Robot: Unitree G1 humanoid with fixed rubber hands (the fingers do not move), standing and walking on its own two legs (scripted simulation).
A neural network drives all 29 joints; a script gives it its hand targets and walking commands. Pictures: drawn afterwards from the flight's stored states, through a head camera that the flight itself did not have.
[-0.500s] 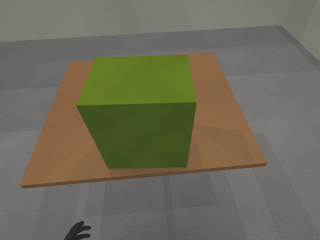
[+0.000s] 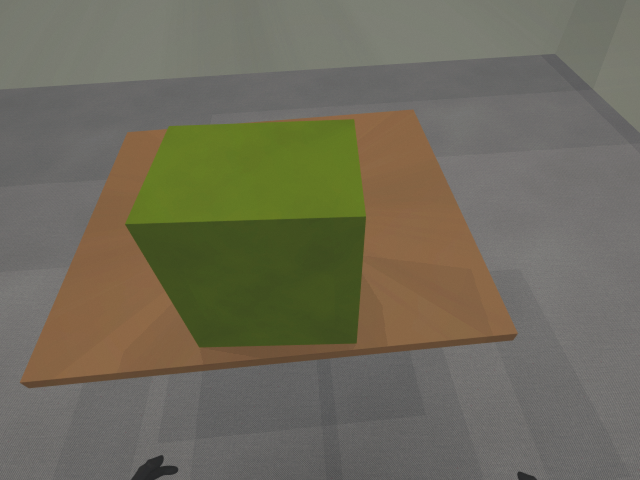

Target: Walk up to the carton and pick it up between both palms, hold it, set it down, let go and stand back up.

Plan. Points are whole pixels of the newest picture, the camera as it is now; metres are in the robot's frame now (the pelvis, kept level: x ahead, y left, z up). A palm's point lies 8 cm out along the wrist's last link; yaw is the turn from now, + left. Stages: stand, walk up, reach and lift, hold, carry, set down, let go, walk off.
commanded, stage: walk up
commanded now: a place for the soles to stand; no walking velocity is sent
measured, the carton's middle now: (270, 243) +0.44 +0.09 +0.03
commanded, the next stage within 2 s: none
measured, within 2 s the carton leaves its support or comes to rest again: neither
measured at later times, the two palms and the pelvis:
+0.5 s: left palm out of the picture +0.11 +0.26 -0.10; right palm out of the picture +0.07 -0.26 -0.10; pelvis +0.00 +0.01 +0.00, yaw +0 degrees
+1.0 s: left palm out of the picture +0.10 +0.36 -0.11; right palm out of the picture +0.10 -0.16 -0.10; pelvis +0.03 +0.10 +0.00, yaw +1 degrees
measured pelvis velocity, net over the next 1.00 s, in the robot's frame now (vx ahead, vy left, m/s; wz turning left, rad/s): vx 0.03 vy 0.10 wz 0.02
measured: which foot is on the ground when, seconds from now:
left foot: down 0.00-0.52, up 0.54-0.72, down 0.74-1.00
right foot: down 0.00-0.76, up 0.78-1.00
